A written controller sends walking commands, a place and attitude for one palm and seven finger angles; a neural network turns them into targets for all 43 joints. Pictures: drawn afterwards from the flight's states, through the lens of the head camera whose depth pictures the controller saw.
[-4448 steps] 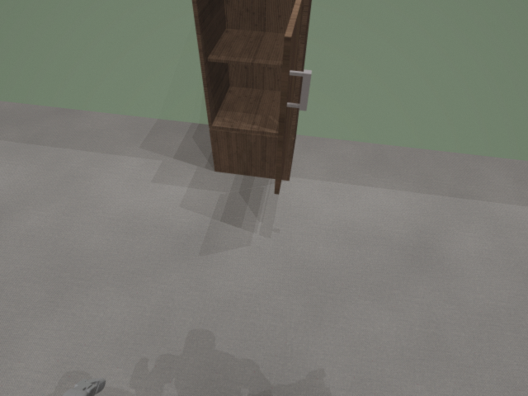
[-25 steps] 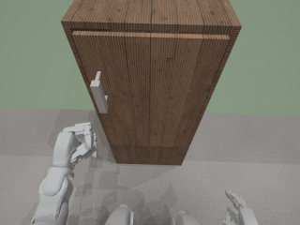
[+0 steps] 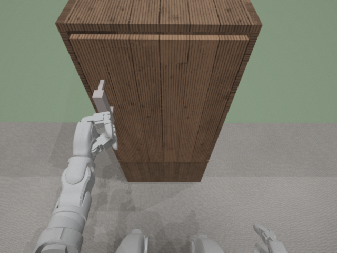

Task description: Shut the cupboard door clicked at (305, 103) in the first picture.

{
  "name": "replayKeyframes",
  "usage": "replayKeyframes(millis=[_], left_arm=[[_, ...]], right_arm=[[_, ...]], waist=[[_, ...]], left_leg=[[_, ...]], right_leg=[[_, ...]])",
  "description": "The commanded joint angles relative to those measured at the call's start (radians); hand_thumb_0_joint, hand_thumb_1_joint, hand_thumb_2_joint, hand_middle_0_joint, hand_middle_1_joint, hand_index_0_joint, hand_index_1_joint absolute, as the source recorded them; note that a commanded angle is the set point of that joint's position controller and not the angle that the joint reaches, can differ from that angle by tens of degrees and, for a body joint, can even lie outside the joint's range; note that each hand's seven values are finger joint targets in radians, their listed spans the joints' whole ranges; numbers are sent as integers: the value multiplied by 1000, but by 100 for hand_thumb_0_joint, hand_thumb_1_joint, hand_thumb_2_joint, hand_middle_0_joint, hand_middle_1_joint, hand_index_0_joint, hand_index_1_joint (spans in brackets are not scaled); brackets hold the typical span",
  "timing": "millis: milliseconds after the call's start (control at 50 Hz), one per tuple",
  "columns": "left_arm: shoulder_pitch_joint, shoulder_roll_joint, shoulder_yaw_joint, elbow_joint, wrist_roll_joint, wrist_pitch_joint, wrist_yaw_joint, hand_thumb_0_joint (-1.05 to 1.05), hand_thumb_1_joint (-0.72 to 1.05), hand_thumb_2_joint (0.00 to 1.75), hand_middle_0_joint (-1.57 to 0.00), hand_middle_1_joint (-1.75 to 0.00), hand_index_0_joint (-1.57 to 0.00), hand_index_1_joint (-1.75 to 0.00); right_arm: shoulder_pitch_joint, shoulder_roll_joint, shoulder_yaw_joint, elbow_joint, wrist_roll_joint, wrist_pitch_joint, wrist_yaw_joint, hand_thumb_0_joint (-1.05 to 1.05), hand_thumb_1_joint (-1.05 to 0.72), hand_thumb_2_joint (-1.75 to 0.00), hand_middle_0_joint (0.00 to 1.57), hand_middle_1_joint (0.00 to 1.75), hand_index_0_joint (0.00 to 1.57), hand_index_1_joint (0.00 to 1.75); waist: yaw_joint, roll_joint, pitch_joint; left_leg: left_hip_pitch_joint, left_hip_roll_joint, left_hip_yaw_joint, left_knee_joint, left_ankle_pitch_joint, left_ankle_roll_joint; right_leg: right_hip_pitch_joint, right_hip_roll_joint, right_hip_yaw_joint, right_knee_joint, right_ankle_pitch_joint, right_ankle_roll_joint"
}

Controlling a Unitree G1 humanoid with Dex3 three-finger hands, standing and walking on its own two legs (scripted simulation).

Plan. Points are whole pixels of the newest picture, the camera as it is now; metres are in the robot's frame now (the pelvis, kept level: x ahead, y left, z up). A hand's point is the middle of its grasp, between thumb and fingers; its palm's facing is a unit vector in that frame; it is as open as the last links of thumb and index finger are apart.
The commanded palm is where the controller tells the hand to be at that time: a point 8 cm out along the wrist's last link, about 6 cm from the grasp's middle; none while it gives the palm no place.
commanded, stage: bring the fist close to the handle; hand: left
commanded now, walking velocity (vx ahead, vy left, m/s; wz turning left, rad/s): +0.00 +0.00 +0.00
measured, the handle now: (106, 103) +0.47 +0.18 +0.05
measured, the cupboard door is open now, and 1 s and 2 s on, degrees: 0 0 0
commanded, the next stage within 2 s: push the door shut along its arc in 0.30 s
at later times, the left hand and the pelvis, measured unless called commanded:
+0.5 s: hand (114, 136) +0.37 +0.14 +0.05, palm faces -0.02 -1.00 -0.04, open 3.1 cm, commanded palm +0.36 +0.20 +0.06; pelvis +0.00 +0.00 +0.00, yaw +0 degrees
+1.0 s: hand (113, 126) +0.40 +0.15 +0.06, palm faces -0.16 -0.99 -0.05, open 3.2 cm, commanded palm +0.43 +0.19 +0.06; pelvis -0.03 +0.00 -0.01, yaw +1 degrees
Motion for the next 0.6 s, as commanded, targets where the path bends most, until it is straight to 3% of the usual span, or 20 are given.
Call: replayKeyframes(millis=[0,40,140,200,220,280,340,360,400,480,520,540,580], left_arm=[[-260,131,57,-181,-15,-68,6,0,90,90,-130,-150,-130,-150],[-228,146,79,-191,-18,-76,4,0,90,90,-130,-150,-130,-150],[-270,144,70,-173,-20,-95,-1,0,90,90,-130,-150,-130,-150],[-321,122,43,-165,-17,-105,-2,0,90,90,-130,-150,-130,-150],[-343,135,54,-184,-22,-111,-1,0,90,90,-130,-150,-130,-150],[-291,130,58,-179,-24,-114,-9,0,90,90,-130,-150,-130,-150],[-274,148,73,-150,-23,-103,-9,0,90,90,-130,-150,-130,-150],[-297,125,49,-156,-20,-101,-10,0,90,90,-130,-150,-130,-150],[-277,140,64,-146,-20,-94,-10,0,90,90,-130,-150,-130,-150],[-450,173,67,-102,-9,-102,-23,0,90,90,-130,-150,-130,-150],[-492,205,90,-90,-12,-113,-35,0,90,90,-130,-150,-130,-150],[-509,188,74,-79,-12,-115,-44,0,90,90,-130,-150,-130,-150],[-527,188,74,-26,-17,-110,-63,0,90,90,-130,-150,-130,-150]], right_arm=[[13,-129,-59,-127,6,-29,-5,0,-90,-90,20,30,20,30],[15,-128,-62,-132,6,-25,-3,0,-90,-90,20,30,20,30],[13,-128,-61,-123,7,-19,-7,0,-90,-90,20,30,20,30],[11,-129,-61,-115,7,-21,-9,0,-90,-90,20,30,20,30],[18,-133,-63,-116,6,-26,-12,0,-90,-90,20,30,20,30],[15,-129,-65,-115,5,-27,-10,0,-90,-90,20,30,20,30],[19,-132,-65,-112,7,-22,-9,0,-90,-90,20,30,20,30],[17,-130,-63,-112,6,-20,-8,0,-90,-90,20,30,20,30],[16,-132,-64,-118,7,-18,-8,0,-90,-90,20,30,20,30],[19,-134,-58,-97,9,-16,-17,0,-90,-90,20,30,20,30],[27,-138,-60,-93,9,-21,-23,0,-90,-90,20,30,20,30],[22,-134,-57,-89,9,-23,-22,0,-90,-90,20,30,20,30],[34,-137,-59,-78,10,-24,-20,0,-90,-90,20,30,20,30]], waist=[[2,-19,-333],[13,-22,-356],[-10,-45,-294],[-21,-16,-289],[-25,-29,-315],[-5,-14,-360],[-4,-33,-337],[-13,-24,-335],[-5,-38,-322],[-42,-29,-295],[-38,-24,-331],[-36,18,-349],[-40,1,-360]], left_leg=[[208,-34,-17,-139,232,23],[215,-34,-14,-141,251,23],[182,-34,-8,-142,190,28],[196,-34,-12,-140,167,28],[203,-35,-16,-133,180,32],[219,-35,-12,-135,219,26],[209,-32,-14,-138,223,27],[213,-33,-14,-141,220,27],[205,-34,-14,-144,209,26],[185,-32,-19,-129,158,29],[190,-34,-23,-119,176,31],[210,-34,-23,-121,185,27],[213,-32,-28,-114,205,25]], right_leg=[[185,23,45,-173,337,4],[203,23,46,-170,358,5],[179,21,59,-193,301,12],[147,22,58,-197,267,9],[156,23,56,-190,279,10],[184,22,55,-177,330,8],[179,23,52,-179,335,9],[173,22,51,-179,333,10],[180,23,52,-186,321,8],[134,22,63,-190,266,12],[148,23,66,-178,283,8],[140,22,62,-172,293,5],[138,24,59,-166,317,5]])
